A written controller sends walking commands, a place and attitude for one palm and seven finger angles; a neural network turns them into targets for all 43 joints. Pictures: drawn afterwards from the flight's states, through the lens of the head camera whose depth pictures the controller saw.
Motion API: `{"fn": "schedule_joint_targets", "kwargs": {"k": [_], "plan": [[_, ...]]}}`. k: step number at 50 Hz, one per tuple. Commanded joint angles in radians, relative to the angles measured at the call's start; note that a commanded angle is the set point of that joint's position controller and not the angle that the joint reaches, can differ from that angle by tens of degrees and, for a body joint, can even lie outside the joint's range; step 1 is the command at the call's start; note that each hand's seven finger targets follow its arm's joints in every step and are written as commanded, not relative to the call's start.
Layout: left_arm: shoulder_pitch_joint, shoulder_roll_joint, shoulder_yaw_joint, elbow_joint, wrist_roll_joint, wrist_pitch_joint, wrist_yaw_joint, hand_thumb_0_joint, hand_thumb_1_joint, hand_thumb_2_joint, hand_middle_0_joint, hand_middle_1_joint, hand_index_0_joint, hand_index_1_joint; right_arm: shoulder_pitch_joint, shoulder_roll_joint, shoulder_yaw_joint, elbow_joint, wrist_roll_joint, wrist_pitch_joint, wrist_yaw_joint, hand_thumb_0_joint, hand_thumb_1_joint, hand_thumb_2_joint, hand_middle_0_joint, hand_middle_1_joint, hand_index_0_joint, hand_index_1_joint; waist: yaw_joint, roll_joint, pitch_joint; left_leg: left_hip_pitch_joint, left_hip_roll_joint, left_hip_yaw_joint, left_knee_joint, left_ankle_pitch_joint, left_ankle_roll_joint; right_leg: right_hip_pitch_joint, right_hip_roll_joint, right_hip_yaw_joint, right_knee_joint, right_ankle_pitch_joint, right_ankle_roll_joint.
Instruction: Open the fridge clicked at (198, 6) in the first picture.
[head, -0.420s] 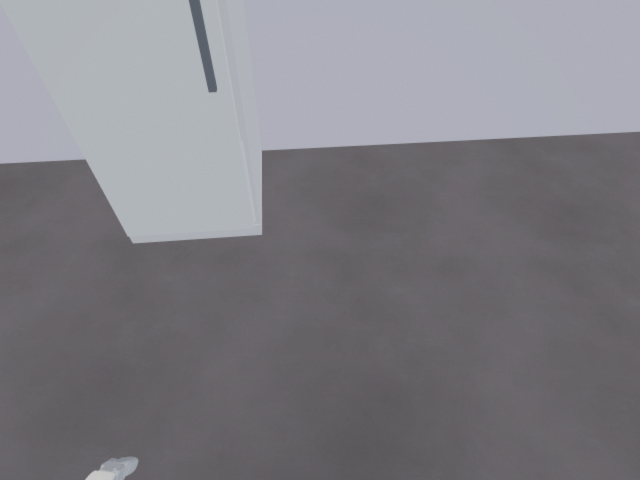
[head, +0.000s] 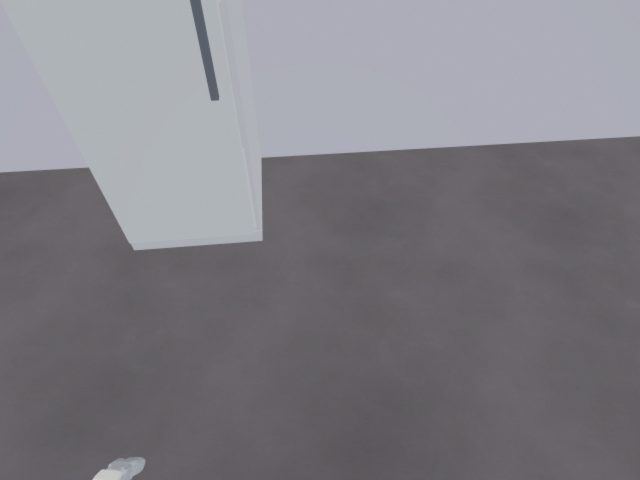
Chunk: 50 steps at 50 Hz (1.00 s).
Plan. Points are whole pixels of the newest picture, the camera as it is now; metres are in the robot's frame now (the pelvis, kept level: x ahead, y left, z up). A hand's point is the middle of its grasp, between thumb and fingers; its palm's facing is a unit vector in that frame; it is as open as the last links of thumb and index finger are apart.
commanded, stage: stand and wait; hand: right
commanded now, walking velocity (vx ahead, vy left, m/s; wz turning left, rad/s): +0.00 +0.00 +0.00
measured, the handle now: (205, 42) +1.09 +0.35 +0.08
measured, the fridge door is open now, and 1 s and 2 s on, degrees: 0 0 0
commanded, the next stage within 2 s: look at it before walking up in 0.40 s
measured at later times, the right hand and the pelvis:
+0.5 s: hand out of the picture +0.06 -0.23 -0.15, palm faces -0.03 +0.94 -0.34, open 7.4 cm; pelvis -0.02 +0.01 +0.00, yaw +0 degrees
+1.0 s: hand out of the picture +0.05 -0.23 -0.15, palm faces -0.03 +0.94 -0.34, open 7.4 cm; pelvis -0.02 +0.02 +0.00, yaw +0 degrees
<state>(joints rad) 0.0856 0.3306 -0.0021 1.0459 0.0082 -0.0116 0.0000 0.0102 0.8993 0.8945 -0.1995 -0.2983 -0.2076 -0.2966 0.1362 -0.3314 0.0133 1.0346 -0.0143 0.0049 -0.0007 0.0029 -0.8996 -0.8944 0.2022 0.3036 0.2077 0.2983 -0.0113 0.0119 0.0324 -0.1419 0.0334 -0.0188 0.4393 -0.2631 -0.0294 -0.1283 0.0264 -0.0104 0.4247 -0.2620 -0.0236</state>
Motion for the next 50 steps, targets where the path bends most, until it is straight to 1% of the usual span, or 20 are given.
{"fn": "schedule_joint_targets", "kwargs": {"k": [1,2,8,13,17,20,21,23,24,26,29,34,37,40,41,43,44,47,48,50], "plan": [[-0.054,0.211,0.048,-0.061,0.002,-0.025,0.015,0.0,0.9,0.9,-0.2,-0.3,-0.2,-0.3,-0.048,-0.21,-0.051,-0.065,0.004,-0.027,-0.015,0.0,-0.9,-0.9,0.2,0.3,0.2,0.3,0.01,-0.014,-0.091,0.022,0.088,-0.065,-0.055,0.256,0.058,0.011,-0.135,0.099,-0.071,0.272,-0.018],[-0.057,0.213,0.047,-0.055,0.002,-0.024,0.015,0.0,0.9,0.9,-0.2,-0.3,-0.2,-0.3,-0.047,-0.211,-0.05,-0.06,0.004,-0.027,-0.015,0.0,-0.9,-0.9,0.2,0.3,0.2,0.3,0.009,-0.01,-0.081,0.018,0.088,-0.066,-0.061,0.246,0.058,0.007,-0.135,0.1,-0.074,0.261,-0.018],[-0.043,0.217,0.044,-0.029,0.0,-0.023,0.013,0.0,0.9,0.9,-0.2,-0.3,-0.2,-0.3,-0.046,-0.215,-0.048,-0.039,0.005,-0.028,-0.013,0.0,-0.9,-0.9,0.2,0.3,0.2,0.3,0.01,-0.003,-0.067,0.012,0.088,-0.079,-0.086,0.198,0.059,0.0,-0.137,0.105,-0.098,0.198,-0.015],[-0.036,0.22,0.04,-0.013,-0.001,-0.023,0.012,0.0,0.9,0.9,-0.2,-0.3,-0.2,-0.3,-0.045,-0.218,-0.045,-0.026,0.005,-0.029,-0.012,0.0,-0.9,-0.9,0.2,0.3,0.2,0.3,0.009,0.004,-0.06,0.007,0.09,-0.084,-0.098,0.184,0.06,-0.001,-0.139,0.108,-0.106,0.186,-0.014],[-0.029,0.219,0.039,-0.005,-0.001,-0.024,0.011,0.0,0.9,0.9,-0.2,-0.3,-0.2,-0.3,-0.046,-0.219,-0.046,-0.021,0.005,-0.03,-0.012,0.0,-0.9,-0.9,0.2,0.3,0.2,0.3,0.01,-0.002,-0.064,0.011,0.088,-0.087,-0.104,0.173,0.059,-0.002,-0.139,0.11,-0.111,0.18,-0.011],[-0.027,0.217,0.039,-0.002,0.0,-0.023,0.011,0.0,0.9,0.9,-0.2,-0.3,-0.2,-0.3,-0.047,-0.218,-0.046,-0.018,0.004,-0.031,-0.012,0.0,-0.9,-0.9,0.2,0.3,0.2,0.3,0.008,0.007,-0.051,-0.002,0.088,-0.092,-0.114,0.148,0.061,-0.009,-0.138,0.111,-0.116,0.16,-0.01],[-0.026,0.218,0.039,-0.001,0.0,-0.023,0.011,0.0,0.9,0.9,-0.2,-0.3,-0.2,-0.3,-0.048,-0.217,-0.046,-0.018,0.004,-0.03,-0.012,0.0,-0.9,-0.9,0.2,0.3,0.2,0.3,0.009,-0.004,-0.048,-0.004,0.088,-0.09,-0.114,0.146,0.06,-0.011,-0.139,0.109,-0.118,0.158,-0.009],[-0.026,0.218,0.038,0.001,0.0,-0.022,0.01,0.0,0.9,0.9,-0.2,-0.3,-0.2,-0.3,-0.045,-0.216,-0.046,-0.018,0.004,-0.03,-0.011,0.0,-0.9,-0.9,0.2,0.3,0.2,0.3,0.008,-0.004,-0.038,-0.015,0.087,-0.092,-0.123,0.121,0.058,-0.013,-0.139,0.11,-0.122,0.136,-0.009],[-0.023,0.216,0.038,0.002,0.0,-0.021,0.01,0.0,0.9,0.9,-0.2,-0.3,-0.2,-0.3,-0.045,-0.217,-0.047,-0.017,0.003,-0.031,-0.011,0.0,-0.9,-0.9,0.2,0.3,0.2,0.3,0.009,0.013,-0.04,-0.015,0.086,-0.095,-0.125,0.119,0.06,-0.017,-0.137,0.111,-0.117,0.138,-0.008],[-0.021,0.216,0.039,0.003,0.001,-0.023,0.009,0.0,0.9,0.9,-0.2,-0.3,-0.2,-0.3,-0.049,-0.216,-0.046,-0.018,0.003,-0.031,-0.011,0.0,-0.9,-0.9,0.2,0.3,0.2,0.3,0.01,-0.001,-0.039,-0.022,0.086,-0.098,-0.125,0.11,0.061,-0.013,-0.137,0.113,-0.124,0.134,-0.007],[-0.02,0.216,0.037,0.004,0.0,-0.024,0.01,0.0,0.9,0.9,-0.2,-0.3,-0.2,-0.3,-0.046,-0.215,-0.047,-0.018,0.003,-0.032,-0.011,0.0,-0.9,-0.9,0.2,0.3,0.2,0.3,0.008,0.001,-0.054,-0.009,0.085,-0.095,-0.123,0.126,0.061,-0.011,-0.14,0.113,-0.121,0.148,-0.008],[-0.017,0.215,0.037,0.005,-0.001,-0.025,0.01,0.0,0.9,0.9,-0.2,-0.3,-0.2,-0.3,-0.045,-0.213,-0.048,-0.019,0.002,-0.032,-0.012,0.0,-0.9,-0.9,0.2,0.3,0.2,0.3,0.009,0.0,-0.059,-0.005,0.085,-0.093,-0.121,0.15,0.06,-0.004,-0.143,0.112,-0.119,0.167,-0.007],[-0.017,0.215,0.036,0.005,0.0,-0.025,0.011,0.0,0.9,0.9,-0.2,-0.3,-0.2,-0.3,-0.047,-0.213,-0.048,-0.018,0.003,-0.032,-0.011,0.0,-0.9,-0.9,0.2,0.3,0.2,0.3,0.01,-0.007,-0.053,-0.009,0.084,-0.094,-0.122,0.148,0.06,-0.005,-0.143,0.109,-0.124,0.163,-0.005],[-0.019,0.212,0.036,0.007,-0.001,-0.024,0.011,0.0,0.9,0.9,-0.2,-0.3,-0.2,-0.3,-0.042,-0.212,-0.048,-0.016,0.003,-0.033,-0.012,0.0,-0.9,-0.9,0.2,0.3,0.2,0.3,0.008,0.0,-0.054,-0.01,0.086,-0.096,-0.125,0.152,0.061,-0.001,-0.142,0.109,-0.12,0.167,-0.005],[-0.017,0.214,0.036,0.006,-0.001,-0.025,0.011,0.0,0.9,0.9,-0.2,-0.3,-0.2,-0.3,-0.044,-0.213,-0.048,-0.015,0.003,-0.033,-0.011,0.0,-0.9,-0.9,0.2,0.3,0.2,0.3,0.01,-0.011,-0.056,-0.006,0.085,-0.098,-0.125,0.153,0.061,-0.001,-0.142,0.109,-0.122,0.168,-0.004],[-0.018,0.213,0.035,0.006,-0.001,-0.024,0.011,0.0,0.9,0.9,-0.2,-0.3,-0.2,-0.3,-0.04,-0.214,-0.048,-0.014,0.003,-0.034,-0.011,0.0,-0.9,-0.9,0.2,0.3,0.2,0.3,0.009,-0.004,-0.055,-0.006,0.087,-0.099,-0.129,0.161,0.062,0.0,-0.142,0.108,-0.12,0.17,-0.004],[-0.014,0.211,0.036,0.006,-0.002,-0.023,0.011,0.0,0.9,0.9,-0.2,-0.3,-0.2,-0.3,-0.041,-0.216,-0.048,-0.015,0.002,-0.035,-0.011,0.0,-0.9,-0.9,0.2,0.3,0.2,0.3,0.01,0.013,-0.057,-0.003,0.087,-0.098,-0.13,0.164,0.063,-0.002,-0.141,0.109,-0.115,0.173,-0.003],[-0.018,0.214,0.035,0.009,-0.001,-0.023,0.011,0.0,0.9,0.9,-0.2,-0.3,-0.2,-0.3,-0.041,-0.216,-0.048,-0.013,0.003,-0.035,-0.011,0.0,-0.9,-0.9,0.2,0.3,0.2,0.3,0.01,-0.002,-0.05,-0.008,0.087,-0.098,-0.132,0.163,0.062,0.002,-0.141,0.107,-0.119,0.172,-0.001],[-0.018,0.214,0.035,0.009,-0.001,-0.023,0.011,0.0,0.9,0.9,-0.2,-0.3,-0.2,-0.3,-0.039,-0.214,-0.047,-0.011,0.003,-0.034,-0.011,0.0,-0.9,-0.9,0.2,0.3,0.2,0.3,0.01,-0.002,-0.057,-0.008,0.088,-0.099,-0.133,0.159,0.062,0.007,-0.142,0.109,-0.122,0.169,-0.003],[-0.017,0.214,0.035,0.007,-0.001,-0.021,0.011,0.0,0.9,0.9,-0.2,-0.3,-0.2,-0.3,-0.041,-0.216,-0.047,-0.011,0.003,-0.035,-0.011,0.0,-0.9,-0.9,0.2,0.3,0.2,0.3,0.01,0.004,-0.048,-0.012,0.088,-0.1,-0.139,0.148,0.062,0.002,-0.141,0.108,-0.12,0.162,-0.001]]}}
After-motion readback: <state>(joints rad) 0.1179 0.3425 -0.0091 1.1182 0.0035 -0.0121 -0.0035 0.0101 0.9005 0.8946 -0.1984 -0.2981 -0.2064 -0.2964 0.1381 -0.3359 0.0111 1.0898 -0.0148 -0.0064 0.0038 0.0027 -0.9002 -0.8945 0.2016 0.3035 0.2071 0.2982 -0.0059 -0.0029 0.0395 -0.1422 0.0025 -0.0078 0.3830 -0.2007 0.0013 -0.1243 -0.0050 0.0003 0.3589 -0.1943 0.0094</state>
